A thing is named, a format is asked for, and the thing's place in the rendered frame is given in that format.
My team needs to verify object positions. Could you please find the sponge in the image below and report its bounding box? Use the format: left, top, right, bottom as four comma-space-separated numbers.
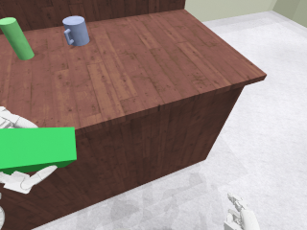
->
0, 126, 77, 175

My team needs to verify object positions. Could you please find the left robot hand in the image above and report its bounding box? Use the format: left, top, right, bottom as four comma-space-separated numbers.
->
0, 106, 57, 194

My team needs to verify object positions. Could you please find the right robot hand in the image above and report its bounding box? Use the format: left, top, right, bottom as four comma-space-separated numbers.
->
224, 192, 261, 230

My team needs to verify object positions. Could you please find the table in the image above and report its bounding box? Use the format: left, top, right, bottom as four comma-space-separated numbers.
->
0, 0, 267, 230

